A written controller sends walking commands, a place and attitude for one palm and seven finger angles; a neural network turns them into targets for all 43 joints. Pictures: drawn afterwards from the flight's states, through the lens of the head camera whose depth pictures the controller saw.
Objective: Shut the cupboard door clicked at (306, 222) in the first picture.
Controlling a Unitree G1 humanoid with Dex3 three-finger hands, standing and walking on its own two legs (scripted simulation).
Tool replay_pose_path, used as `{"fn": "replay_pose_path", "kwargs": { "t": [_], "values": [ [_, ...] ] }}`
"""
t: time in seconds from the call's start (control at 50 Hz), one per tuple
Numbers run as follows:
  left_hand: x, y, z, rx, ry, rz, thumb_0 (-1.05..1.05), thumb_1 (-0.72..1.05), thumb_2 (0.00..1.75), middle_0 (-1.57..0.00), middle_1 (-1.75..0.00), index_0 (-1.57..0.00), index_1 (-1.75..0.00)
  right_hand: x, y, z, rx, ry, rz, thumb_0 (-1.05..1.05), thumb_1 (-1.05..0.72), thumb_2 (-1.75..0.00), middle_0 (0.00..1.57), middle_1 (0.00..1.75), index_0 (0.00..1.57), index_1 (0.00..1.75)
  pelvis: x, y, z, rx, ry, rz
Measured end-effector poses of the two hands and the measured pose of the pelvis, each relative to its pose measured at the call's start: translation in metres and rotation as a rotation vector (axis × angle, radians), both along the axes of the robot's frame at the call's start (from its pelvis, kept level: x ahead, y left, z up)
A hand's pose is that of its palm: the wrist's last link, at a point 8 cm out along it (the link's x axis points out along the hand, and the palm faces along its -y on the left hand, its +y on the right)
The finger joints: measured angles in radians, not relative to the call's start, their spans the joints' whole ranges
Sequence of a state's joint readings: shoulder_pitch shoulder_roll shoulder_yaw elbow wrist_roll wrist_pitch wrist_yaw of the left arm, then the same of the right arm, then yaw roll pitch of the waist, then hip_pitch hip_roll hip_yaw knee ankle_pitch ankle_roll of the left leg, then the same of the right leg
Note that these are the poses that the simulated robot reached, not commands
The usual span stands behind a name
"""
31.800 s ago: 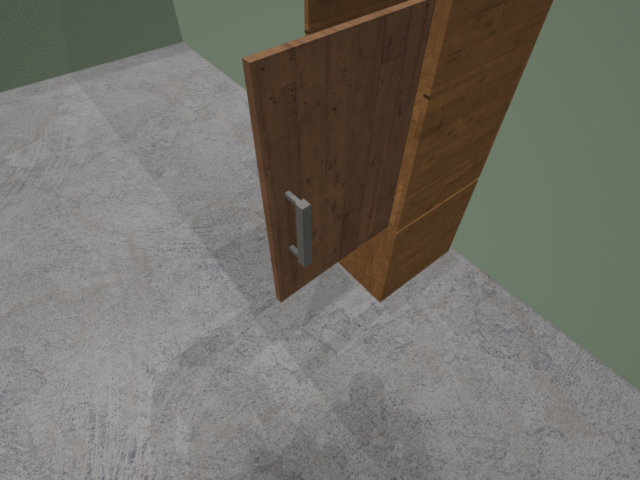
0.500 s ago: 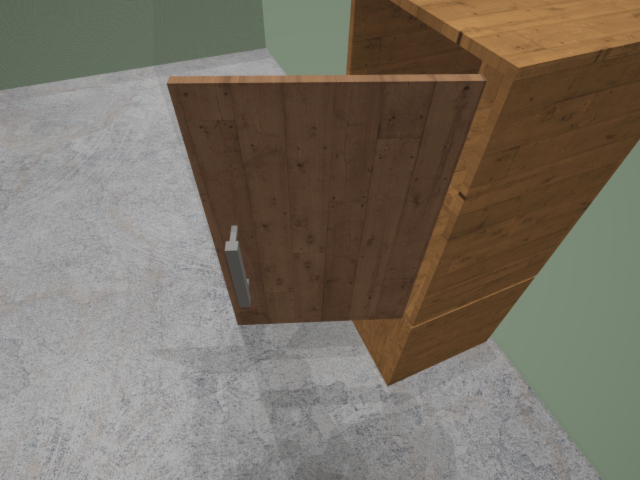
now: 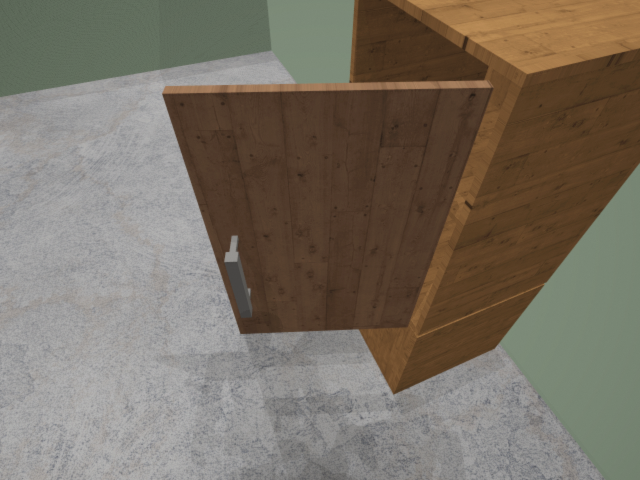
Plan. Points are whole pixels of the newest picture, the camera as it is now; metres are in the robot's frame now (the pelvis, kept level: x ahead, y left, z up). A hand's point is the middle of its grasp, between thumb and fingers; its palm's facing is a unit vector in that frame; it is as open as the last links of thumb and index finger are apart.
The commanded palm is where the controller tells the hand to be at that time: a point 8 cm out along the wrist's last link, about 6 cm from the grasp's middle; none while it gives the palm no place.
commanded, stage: raise the hand and make a fist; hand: left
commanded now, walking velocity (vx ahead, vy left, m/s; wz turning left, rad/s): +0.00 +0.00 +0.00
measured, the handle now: (240, 278) +0.45 +0.17 -0.09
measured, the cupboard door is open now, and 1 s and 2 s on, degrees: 70 70 70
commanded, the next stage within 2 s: bring the fist close to the handle in 1.96 s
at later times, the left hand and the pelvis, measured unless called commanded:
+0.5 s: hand out of the picture +0.11 +0.18 -0.09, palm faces +0.19 -0.98 -0.03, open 6.0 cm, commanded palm +0.10 +0.23 -0.07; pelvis -0.05 -0.03 -0.12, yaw +2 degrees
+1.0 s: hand out of the picture +0.14 +0.20 -0.07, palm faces +0.10 -0.99 -0.03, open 3.7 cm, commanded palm +0.11 +0.25 -0.07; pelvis -0.07 +0.01 -0.12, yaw +1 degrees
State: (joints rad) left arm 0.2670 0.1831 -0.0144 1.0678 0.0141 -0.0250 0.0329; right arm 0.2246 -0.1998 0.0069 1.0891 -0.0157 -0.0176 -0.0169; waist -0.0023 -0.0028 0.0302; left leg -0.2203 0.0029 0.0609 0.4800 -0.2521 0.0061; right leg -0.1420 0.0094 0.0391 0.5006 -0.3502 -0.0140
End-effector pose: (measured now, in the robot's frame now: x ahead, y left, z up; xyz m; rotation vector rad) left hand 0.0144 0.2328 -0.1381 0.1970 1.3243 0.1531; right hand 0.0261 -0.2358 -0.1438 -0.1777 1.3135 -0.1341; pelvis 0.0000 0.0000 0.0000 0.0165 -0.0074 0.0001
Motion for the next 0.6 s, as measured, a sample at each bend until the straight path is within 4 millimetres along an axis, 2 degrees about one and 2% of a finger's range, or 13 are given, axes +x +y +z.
{"fn": "replay_pose_path", "kwargs": {
  "t": [0.06, 0.08, 0.12, 0.16, 0.2, 0.26, 0.3, 0.34, 0.42, 0.46, 0.52, 0.6],
  "values": [
    [0.003, 0.001, -0.001, 0.005, -0.002, -0.001, 0.01, 0.9, 0.9, -0.2, -0.3, -0.2, -0.3, 0.012, -0.007, 0.004, -0.021, -0.018, 0.006, 0.01, -0.91, -0.9, 0.2, 0.29, 0.2, 0.3, 0.002, -0.001, 0.0, -0.008, 0.004, 0.0],
    [0.014, 0.005, 0.005, 0.003, -0.067, 0.065, 0.01, 0.9, 0.9, -0.2, -0.3, -0.2, -0.3, 0.018, -0.01, 0.006, -0.041, -0.062, 0.009, 0.01, -0.91, -0.9, 0.2, 0.29, 0.2, 0.3, 0.0, -0.001, -0.002, -0.012, 0.0, 0.002],
    [0.053, 0.013, 0.037, 0.038, -0.362, 0.103, 0.02, 0.9, 0.9, -0.2, -0.3, -0.2, -0.3, 0.035, -0.016, 0.015, -0.085, -0.221, 0.008, 0.01, -0.91, -0.9, 0.2, 0.29, 0.2, 0.3, -0.001, -0.002, -0.006, -0.003, 0.005, 0.008],
    [0.092, 0.012, 0.079, 0.057, -0.657, 0.106, 0.02, 0.9, 0.9, -0.21, -0.31, -0.21, -0.31, 0.055, -0.02, 0.023, -0.085, -0.38, 0.018, 0.01, -0.91, -0.9, 0.2, 0.29, 0.2, 0.3, -0.001, -0.004, -0.012, 0.008, 0.023, 0.035],
    [0.124, 0.01, 0.111, 0.05, -0.924, 0.096, 0.02, 0.91, 0.9, -0.22, -0.32, -0.22, -0.32, 0.077, -0.022, 0.026, -0.074, -0.506, 0.049, 0.01, -0.91, -0.9, 0.2, 0.29, 0.2, 0.3, -0.005, -0.005, -0.021, 0.011, 0.07, 0.055],
    [0.147, 0.0, 0.129, -0.021, -1.224, 0.038, 0.01, 0.91, 0.9, -0.25, -0.36, -0.25, -0.36, 0.108, -0.025, 0.023, -0.055, -0.637, 0.1, 0.01, -0.91, -0.9, 0.2, 0.29, 0.2, 0.3, -0.017, -0.01, -0.041, 0.005, 0.154, 0.04],
    [0.145, -0.01, 0.125, -0.078, -1.358, -0.046, 0.01, 0.91, 0.9, -0.28, -0.39, -0.27, -0.39, 0.126, -0.025, 0.019, -0.048, -0.702, 0.137, 0.01, -0.91, -0.9, 0.2, 0.29, 0.2, 0.3, -0.024, -0.014, -0.058, 0.009, 0.209, 0.029],
    [0.133, -0.017, 0.107, -0.119, -1.394, -0.108, 0.01, 0.91, 0.9, -0.31, -0.42, -0.31, -0.42, 0.142, -0.025, 0.012, -0.045, -0.753, 0.165, 0.01, -0.91, -0.9, 0.2, 0.29, 0.2, 0.3, -0.032, -0.019, -0.077, 0.016, 0.252, 0.022],
    [0.096, -0.014, 0.06, -0.145, -1.252, -0.06, 0.01, 0.9, 0.9, -0.38, -0.49, -0.38, -0.49, 0.162, -0.019, -0.006, -0.034, -0.809, 0.2, 0.01, -0.91, -0.9, 0.2, 0.29, 0.2, 0.3, -0.045, -0.023, -0.106, 0.005, 0.282, 0.031],
    [0.078, -0.007, 0.049, -0.107, -1.212, -0.012, 0.01, 0.9, 0.9, -0.42, -0.53, -0.41, -0.53, 0.164, -0.013, -0.015, -0.025, -0.819, 0.212, 0.01, -0.91, -0.9, 0.2, 0.29, 0.2, 0.3, -0.05, -0.024, -0.116, -0.008, 0.288, 0.037],
    [0.064, 0.0, 0.056, -0.041, -1.255, 0.0, 0.02, 0.9, 0.9, -0.47, -0.59, -0.47, -0.59, 0.157, -0.002, -0.03, -0.009, -0.805, 0.229, 0.01, -0.91, -0.9, 0.2, 0.29, 0.2, 0.3, -0.057, -0.025, -0.125, -0.031, 0.29, 0.045],
    [0.074, -0.001, 0.074, -0.05, -1.374, -0.077, 0.02, 0.9, 0.9, -0.54, -0.67, -0.53, -0.67, 0.132, 0.01, -0.051, 0.012, -0.742, 0.226, 0.01, -0.91, -0.9, 0.2, 0.3, 0.2, 0.3, -0.067, -0.024, -0.131, -0.055, 0.296, 0.05]
  ]
}}
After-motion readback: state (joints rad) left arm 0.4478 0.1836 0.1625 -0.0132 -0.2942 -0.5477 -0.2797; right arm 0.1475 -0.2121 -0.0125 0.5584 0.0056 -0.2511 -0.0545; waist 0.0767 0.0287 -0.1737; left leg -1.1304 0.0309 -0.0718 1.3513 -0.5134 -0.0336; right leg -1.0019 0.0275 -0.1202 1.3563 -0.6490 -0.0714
